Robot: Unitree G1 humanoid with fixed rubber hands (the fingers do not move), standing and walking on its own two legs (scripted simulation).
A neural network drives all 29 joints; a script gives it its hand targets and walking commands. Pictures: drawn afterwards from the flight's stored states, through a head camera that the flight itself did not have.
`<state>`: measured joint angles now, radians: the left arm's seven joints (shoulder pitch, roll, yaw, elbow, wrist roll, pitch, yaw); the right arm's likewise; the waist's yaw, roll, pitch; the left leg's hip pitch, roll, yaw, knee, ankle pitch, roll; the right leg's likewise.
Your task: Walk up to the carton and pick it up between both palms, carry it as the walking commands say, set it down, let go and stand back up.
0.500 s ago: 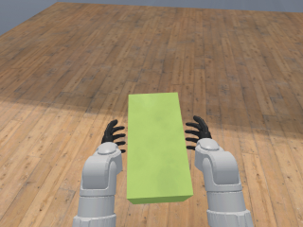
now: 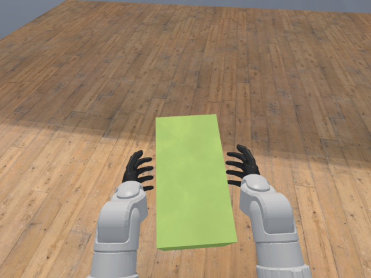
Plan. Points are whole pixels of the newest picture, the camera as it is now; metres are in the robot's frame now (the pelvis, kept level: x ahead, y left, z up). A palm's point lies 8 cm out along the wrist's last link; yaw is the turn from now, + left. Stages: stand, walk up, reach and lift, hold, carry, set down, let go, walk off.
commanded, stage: carry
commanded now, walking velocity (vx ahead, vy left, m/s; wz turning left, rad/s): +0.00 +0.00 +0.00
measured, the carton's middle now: (190, 182) +0.36 +0.00 -0.01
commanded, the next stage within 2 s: none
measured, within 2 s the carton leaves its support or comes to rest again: neither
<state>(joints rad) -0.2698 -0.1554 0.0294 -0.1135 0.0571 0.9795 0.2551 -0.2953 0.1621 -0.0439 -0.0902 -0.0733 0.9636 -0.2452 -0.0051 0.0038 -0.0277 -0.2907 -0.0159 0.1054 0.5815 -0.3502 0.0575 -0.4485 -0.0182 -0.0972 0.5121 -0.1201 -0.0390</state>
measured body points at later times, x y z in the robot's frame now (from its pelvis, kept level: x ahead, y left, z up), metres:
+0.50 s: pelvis +0.00 +0.00 +0.00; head +0.00 +0.00 +0.45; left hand +0.31 +0.12 +0.04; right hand +0.32 -0.12 +0.05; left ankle -0.03 +0.08 -0.73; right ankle +0.09 -0.10 -0.73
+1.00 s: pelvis +0.00 +0.01 +0.00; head -0.01 +0.01 +0.45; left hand +0.31 +0.12 +0.03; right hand +0.31 -0.12 +0.03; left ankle -0.03 +0.08 -0.73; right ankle +0.09 -0.10 -0.73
